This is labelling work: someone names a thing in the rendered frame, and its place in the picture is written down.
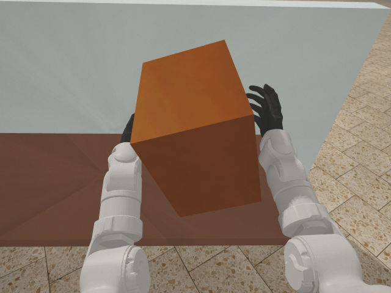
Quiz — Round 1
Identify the robot right upper arm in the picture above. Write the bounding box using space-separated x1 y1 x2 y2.
284 234 391 293

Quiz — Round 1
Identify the left robot hand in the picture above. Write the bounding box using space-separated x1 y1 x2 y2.
120 113 135 143

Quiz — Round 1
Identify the table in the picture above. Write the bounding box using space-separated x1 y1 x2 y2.
0 133 291 247

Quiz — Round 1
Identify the left robot forearm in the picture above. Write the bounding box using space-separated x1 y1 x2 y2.
79 142 143 293

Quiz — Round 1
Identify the right robot hand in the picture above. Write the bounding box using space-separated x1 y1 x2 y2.
246 84 283 138

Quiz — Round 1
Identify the right robot forearm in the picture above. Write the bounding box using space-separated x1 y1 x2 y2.
258 129 362 272

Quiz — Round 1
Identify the robot left upper arm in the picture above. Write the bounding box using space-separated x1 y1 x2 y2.
81 245 151 293

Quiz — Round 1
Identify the carton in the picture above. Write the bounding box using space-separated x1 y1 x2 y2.
130 40 261 217

